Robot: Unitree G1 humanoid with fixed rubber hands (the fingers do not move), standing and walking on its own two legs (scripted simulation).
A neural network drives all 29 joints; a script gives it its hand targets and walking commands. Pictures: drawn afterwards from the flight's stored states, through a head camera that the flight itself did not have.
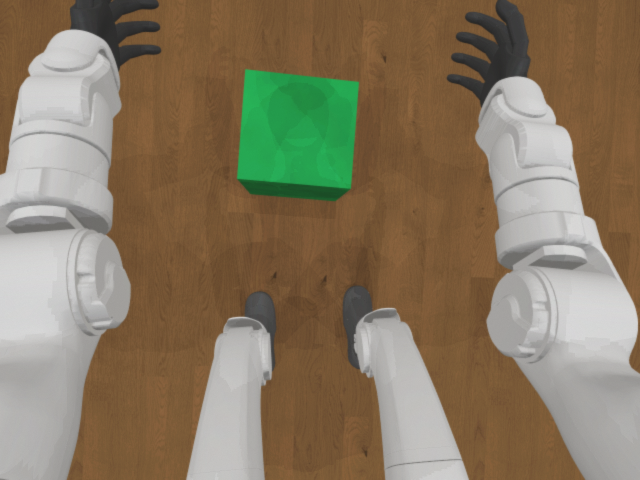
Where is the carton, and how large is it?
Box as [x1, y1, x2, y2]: [237, 69, 358, 200]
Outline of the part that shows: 245,69 237,178 250,193 326,200 335,200 350,188 358,82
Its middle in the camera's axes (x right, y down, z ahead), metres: -0.05 -0.21 +0.84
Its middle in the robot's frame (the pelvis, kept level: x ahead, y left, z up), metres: +0.56 +0.00 -0.54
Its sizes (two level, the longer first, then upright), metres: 0.210 0.200 0.250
